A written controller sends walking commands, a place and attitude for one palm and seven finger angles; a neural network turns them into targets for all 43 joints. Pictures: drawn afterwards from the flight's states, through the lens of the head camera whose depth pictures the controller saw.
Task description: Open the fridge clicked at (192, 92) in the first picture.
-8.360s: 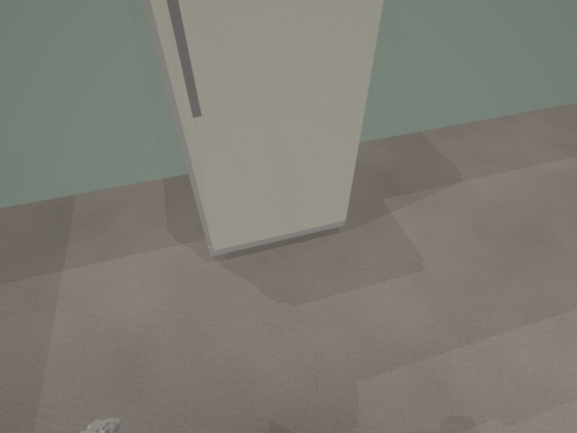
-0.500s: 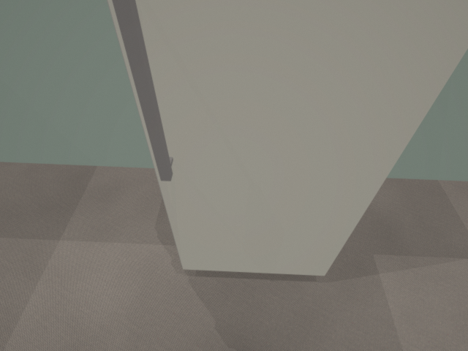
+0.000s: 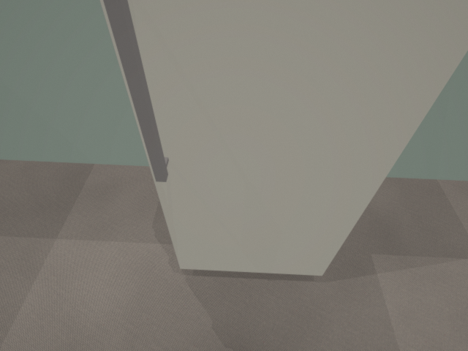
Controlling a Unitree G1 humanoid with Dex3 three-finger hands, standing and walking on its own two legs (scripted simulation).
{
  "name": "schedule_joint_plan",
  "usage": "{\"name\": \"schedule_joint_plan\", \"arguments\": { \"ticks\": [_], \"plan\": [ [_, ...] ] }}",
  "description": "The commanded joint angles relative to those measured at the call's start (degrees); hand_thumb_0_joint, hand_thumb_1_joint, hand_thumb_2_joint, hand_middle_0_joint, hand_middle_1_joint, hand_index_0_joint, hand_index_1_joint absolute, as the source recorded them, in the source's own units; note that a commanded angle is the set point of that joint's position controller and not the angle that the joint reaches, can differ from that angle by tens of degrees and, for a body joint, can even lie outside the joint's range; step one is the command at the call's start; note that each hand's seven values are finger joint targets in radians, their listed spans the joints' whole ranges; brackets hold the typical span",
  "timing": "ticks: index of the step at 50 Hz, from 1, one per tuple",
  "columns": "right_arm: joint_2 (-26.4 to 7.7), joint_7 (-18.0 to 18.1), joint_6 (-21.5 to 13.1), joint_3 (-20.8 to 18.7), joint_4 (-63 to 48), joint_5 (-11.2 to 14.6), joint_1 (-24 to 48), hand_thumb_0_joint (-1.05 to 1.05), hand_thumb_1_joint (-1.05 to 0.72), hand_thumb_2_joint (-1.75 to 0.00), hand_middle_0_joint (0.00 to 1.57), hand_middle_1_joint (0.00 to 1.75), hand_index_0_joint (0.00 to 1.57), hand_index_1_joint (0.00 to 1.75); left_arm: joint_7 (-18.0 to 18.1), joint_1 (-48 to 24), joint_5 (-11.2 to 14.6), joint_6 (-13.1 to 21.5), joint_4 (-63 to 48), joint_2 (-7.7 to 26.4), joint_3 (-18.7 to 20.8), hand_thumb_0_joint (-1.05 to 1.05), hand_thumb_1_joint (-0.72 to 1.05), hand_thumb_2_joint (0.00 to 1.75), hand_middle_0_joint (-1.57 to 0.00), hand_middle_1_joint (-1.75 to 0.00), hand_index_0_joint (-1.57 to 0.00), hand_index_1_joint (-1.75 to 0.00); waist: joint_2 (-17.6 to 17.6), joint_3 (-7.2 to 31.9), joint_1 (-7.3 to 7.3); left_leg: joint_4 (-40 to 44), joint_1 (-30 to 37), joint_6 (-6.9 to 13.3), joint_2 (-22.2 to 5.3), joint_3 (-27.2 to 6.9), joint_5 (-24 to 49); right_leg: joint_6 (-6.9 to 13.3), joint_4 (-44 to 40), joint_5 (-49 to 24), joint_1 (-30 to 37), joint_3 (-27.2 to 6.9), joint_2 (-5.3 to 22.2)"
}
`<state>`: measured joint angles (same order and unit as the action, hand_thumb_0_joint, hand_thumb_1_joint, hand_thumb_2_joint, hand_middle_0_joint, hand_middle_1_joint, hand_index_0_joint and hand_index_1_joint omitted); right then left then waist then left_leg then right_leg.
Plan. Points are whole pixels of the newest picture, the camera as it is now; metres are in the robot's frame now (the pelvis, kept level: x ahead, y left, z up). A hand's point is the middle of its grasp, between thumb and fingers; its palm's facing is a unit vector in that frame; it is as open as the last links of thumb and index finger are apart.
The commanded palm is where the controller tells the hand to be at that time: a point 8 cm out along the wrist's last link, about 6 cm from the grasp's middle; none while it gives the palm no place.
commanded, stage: look again from close up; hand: left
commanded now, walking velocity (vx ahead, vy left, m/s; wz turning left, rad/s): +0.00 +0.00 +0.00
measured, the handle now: (147, 102) +0.50 +0.21 +0.16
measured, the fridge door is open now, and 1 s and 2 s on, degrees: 0 0 0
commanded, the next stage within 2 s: raise the hand to about handle height in 0.14 s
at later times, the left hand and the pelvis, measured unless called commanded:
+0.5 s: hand (144, 282) +0.22 +0.17 +0.01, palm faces +0.16 -0.99 -0.05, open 7.7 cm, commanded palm +0.11 +0.23 -0.03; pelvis +0.00 +0.00 -0.02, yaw +1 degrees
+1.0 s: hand (118, 297) +0.19 +0.20 +0.02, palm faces -0.06 -0.99 -0.09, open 10.6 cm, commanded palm +0.15 +0.27 +0.04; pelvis -0.02 -0.01 -0.06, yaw +2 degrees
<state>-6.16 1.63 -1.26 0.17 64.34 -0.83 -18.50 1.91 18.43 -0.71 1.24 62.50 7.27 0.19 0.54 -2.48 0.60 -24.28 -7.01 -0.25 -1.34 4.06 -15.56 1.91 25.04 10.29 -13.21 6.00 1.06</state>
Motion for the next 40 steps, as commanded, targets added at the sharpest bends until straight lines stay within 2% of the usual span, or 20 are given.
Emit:
{"name": "schedule_joint_plan", "arguments": {
  "ticks": [1, 11, 12, 13, 14, 15, 17, 18, 19, 21, 22, 23, 25, 27, 28, 30, 31, 34, 37, 40],
  "plan": [
    [-4.97, 0.28, -0.50, -0.65, -0.86, -0.01, -5.00, 0.00, -0.90, -0.90, 0.20, 0.30, 0.20, 0.30, 0.34, 3.90, -0.09, 0.71, -1.34, 5.21, 1.24, 0.00, 0.90, 0.90, -0.20, -0.30, -0.20, -0.30, -0.75, -2.82, -0.15, 5.89, -7.27, 1.32, -4.16, -4.12, 2.72, 0.87, -5.67, -0.15, 3.15, -8.02, 6.08],
    [-5.47, 0.35, -0.58, -0.65, -0.80, -0.03, -4.61, 0.00, -0.90, -0.90, 0.20, 0.30, 0.20, 0.30, 0.30, 3.31, -0.12, 0.71, -1.28, 5.54, 1.32, 0.00, 0.90, 0.90, -0.20, -0.30, -0.20, -0.30, -0.73, -2.89, -0.08, 6.19, -7.25, 1.23, -4.45, -4.21, 3.32, 0.85, -5.35, -1.32, 3.87, -7.73, 6.01],
    [-13.10, -0.10, -0.37, -1.76, -7.40, -0.37, -0.72, 0.00, -0.90, -0.90, 0.20, 0.30, 0.20, 0.30, 0.18, 0.99, -1.09, 1.49, -5.06, 15.99, 1.08, 0.00, 0.90, 0.90, -0.20, -0.30, -0.20, -0.30, 0.96, -6.57, -2.67, 3.56, -6.73, 0.62, -2.19, -5.72, 12.37, 0.53, -1.92, -12.20, 1.94, -6.73, 4.46],
    [-17.22, 2.49, -10.44, 0.06, -26.27, 2.18, 4.23, 0.00, -0.90, -0.90, 0.20, 0.30, 0.20, 0.30, 0.57, -39.97, 12.32, 11.78, -86.51, 18.60, 6.91, 0.00, 0.88, 0.89, -0.20, -0.32, -0.20, -0.32, -14.41, 28.01, -5.82, 2.12, 6.70, 2.23, 1.56, -0.53, 13.56, -1.39, -0.37, -8.26, 8.56, -7.47, 0.50],
    [-13.51, 3.92, -15.25, 1.21, -24.09, 2.70, 6.11, 0.00, -0.90, -0.90, 0.20, 0.30, 0.20, 0.30, 3.98, -15.82, 9.17, 7.32, -76.93, 16.52, 5.25, 0.00, 0.85, 0.88, -0.20, -0.33, -0.20, -0.33, -17.18, 23.91, -1.64, 3.95, 4.03, 1.25, 0.67, 0.13, 12.59, 0.39, 3.13, -2.30, 6.65, -4.05, 0.42],
    [-13.42, 3.45, -16.09, 0.65, -18.18, 2.20, 7.86, 0.00, -0.90, -0.90, 0.20, 0.30, 0.20, 0.30, 5.63, -5.89, 8.65, 3.42, -55.80, 4.79, 0.57, 0.00, 0.83, 0.87, -0.21, -0.34, -0.21, -0.34, -11.23, 9.80, -1.92, 4.20, -3.92, 0.65, 0.07, 0.01, 5.41, 0.06, 1.50, 1.25, 0.50, -2.38, 0.66],
    [-13.51, 3.65, -17.84, -0.36, -23.61, 4.76, 7.23, 0.00, -0.90, -0.90, 0.20, 0.30, 0.20, 0.30, 4.98, 0.93, 11.01, -0.73, -59.66, -2.63, -4.95, 0.00, 0.78, 0.85, -0.21, -0.37, -0.21, -0.37, 2.04, -3.81, -3.44, 4.32, -12.31, 1.49, -0.46, -4.34, -3.51, -0.52, -0.37, 7.49, -3.56, -1.38, 0.95],
    [-15.29, 3.74, -19.87, -1.21, -25.32, 4.29, 5.88, 0.00, -0.90, -0.90, 0.20, 0.30, 0.20, 0.30, 4.39, -2.97, 11.11, 2.60, -65.95, 0.86, -3.30, 0.00, 0.76, 0.84, -0.21, -0.39, -0.21, -0.39, 6.89, -1.25, -4.23, 1.35, -11.12, 1.93, -0.02, -4.69, -4.39, -1.32, -0.67, 11.21, -4.55, -2.11, 1.46],
    [-15.42, 3.58, -21.41, -2.06, -26.43, 3.27, 5.07, 0.00, -0.90, -0.90, 0.20, 0.30, 0.20, 0.30, 4.02, -0.36, 10.19, 5.31, -68.12, 3.67, -1.02, 0.00, 0.74, 0.83, -0.21, -0.40, -0.21, -0.40, 9.34, 1.99, -3.35, -1.45, -11.44, 2.24, 0.92, -4.52, -3.97, -1.57, 0.13, 13.94, -5.50, -2.73, 1.58],
    [-14.89, 2.52, -22.32, -3.52, -28.28, 1.93, 5.83, 0.00, -0.90, -0.90, 0.20, 0.30, 0.20, 0.30, 1.80, 6.31, 10.21, 9.16, -63.15, 2.50, 0.75, 0.00, 0.69, 0.81, -0.22, -0.43, -0.22, -0.43, 14.68, 1.70, -1.26, -6.12, -17.31, 1.88, 1.54, -4.66, -3.02, -1.81, 3.05, 16.60, -9.19, -3.41, 1.85],
    [-14.59, 1.46, -22.35, -4.25, -30.16, 2.00, 6.25, 0.00, -0.90, -0.90, 0.20, 0.30, 0.20, 0.30, -0.51, 15.10, 11.00, 11.57, -59.12, 2.36, 3.06, 0.00, 0.67, 0.80, -0.22, -0.45, -0.22, -0.45, 13.15, 2.30, 1.50, -7.68, -19.66, 1.28, 1.77, -4.39, -1.07, -1.08, 4.95, 15.34, -8.11, -3.89, 1.90],
    [-14.09, 0.36, -22.25, -4.34, -31.05, 1.70, 7.35, 0.00, -0.90, -0.90, 0.20, 0.30, 0.20, 0.30, -3.21, 19.61, 12.36, 14.78, -57.23, 0.53, 2.84, 0.00, 0.64, 0.79, -0.22, -0.47, -0.22, -0.47, 14.87, 3.01, 2.05, -11.24, -23.10, 0.68, 1.91, -4.06, -0.23, -1.10, 8.38, 12.13, -9.31, -4.01, 2.33],
    [-14.49, -1.67, -20.94, -5.48, -32.24, 1.43, 8.92, 0.00, -0.90, -0.90, 0.20, 0.30, 0.20, 0.30, -9.71, 24.99, 14.86, 22.27, -54.67, 2.59, 8.22, 0.00, 0.60, 0.77, -0.22, -0.50, -0.22, -0.50, 14.50, 6.16, 3.45, -17.76, -29.45, -0.56, 2.34, -3.26, 1.31, -0.78, 15.56, 2.75, -9.49, -5.04, 2.73],
    [-14.90, -3.57, -19.94, -6.51, -34.48, 1.16, 10.18, 0.00, -0.90, -0.90, 0.20, 0.30, 0.20, 0.30, -15.30, 24.83, 14.92, 29.65, -56.92, 9.02, 14.93, 0.00, 0.55, 0.75, -0.22, -0.53, -0.22, -0.53, 7.26, 10.68, 4.52, -23.03, -33.38, -1.16, 3.00, -2.86, 3.03, 0.11, 21.83, -5.58, -8.76, -7.44, 3.43],
    [-15.31, -3.88, -19.16, -6.77, -36.85, 1.14, 12.37, 0.00, -0.90, -0.90, 0.20, 0.30, 0.20, 0.30, -16.43, 26.09, 13.97, 29.89, -59.88, 11.04, 16.08, 0.00, 0.53, 0.74, -0.23, -0.54, -0.23, -0.54, 1.50, 12.48, 6.07, -23.55, -34.28, -0.72, 3.48, -1.52, 3.57, 0.54, 23.19, -6.20, -8.48, -7.64, 3.27],
    [-14.95, -3.91, -17.65, -6.45, -40.61, 1.15, 14.38, 0.00, -0.90, -0.90, 0.20, 0.30, 0.20, 0.30, -16.35, 22.55, 13.28, 27.74, -69.63, 12.72, 15.76, 0.00, 0.48, 0.72, -0.23, -0.57, -0.23, -0.57, -6.93, 15.81, 6.20, -24.00, -32.51, 0.25, 3.99, -0.41, 5.20, 0.98, 24.74, -5.76, -9.04, -6.75, 2.41],
    [-14.58, -3.68, -17.22, -6.07, -41.80, 1.29, 14.22, 0.00, -0.90, -0.90, 0.20, 0.30, 0.20, 0.30, -15.63, 18.58, 13.70, 26.93, -74.96, 12.72, 15.03, 0.00, 0.46, 0.71, -0.23, -0.58, -0.23, -0.58, -9.17, 16.24, 4.79, -24.17, -31.17, 0.64, 3.85, -0.59, 5.05, 0.60, 24.53, -4.60, -10.49, -6.35, 1.95],
    [-13.98, -2.04, -17.06, -5.50, -42.15, 1.40, 11.10, 0.00, -0.90, -0.90, 0.20, 0.30, 0.20, 0.30, -12.31, 7.47, 15.68, 28.42, -87.18, 13.96, 16.68, 0.00, 0.39, 0.68, -0.24, -0.63, -0.24, -0.63, -6.54, 16.99, 0.70, -26.54, -31.26, 1.16, 2.66, -2.81, -0.07, -0.72, 22.56, 5.70, -15.03, -7.63, 1.23],
    [-15.11, -0.12, -18.98, -4.27, -40.02, 1.82, 9.83, 0.00, -0.90, -0.90, 0.20, 0.30, 0.20, 0.30, -13.25, -4.27, 17.48, 33.19, -93.44, 11.22, 11.20, 0.00, 0.32, 0.65, -0.24, -0.68, -0.24, -0.68, -3.13, 14.61, -4.42, -29.30, -30.32, 1.63, 1.42, -5.39, -2.80, -1.06, 21.51, 9.91, -20.81, -7.53, 0.23],
    [-16.42, 1.40, -20.86, -3.45, -37.55, 2.72, 8.19, 0.00, -0.90, -0.90, 0.20, 0.30, 0.20, 0.30, -17.92, -4.52, 18.57, 32.32, -87.21, 11.85, 8.89, 0.00, 0.25, 0.62, -0.25, -0.72, -0.25, -0.72, -0.85, 13.17, -5.69, -29.33, -31.37, 1.49, 0.80, -6.28, -7.30, -1.32, 19.42, 15.83, -21.15, -8.33, 0.21]
  ]
}}
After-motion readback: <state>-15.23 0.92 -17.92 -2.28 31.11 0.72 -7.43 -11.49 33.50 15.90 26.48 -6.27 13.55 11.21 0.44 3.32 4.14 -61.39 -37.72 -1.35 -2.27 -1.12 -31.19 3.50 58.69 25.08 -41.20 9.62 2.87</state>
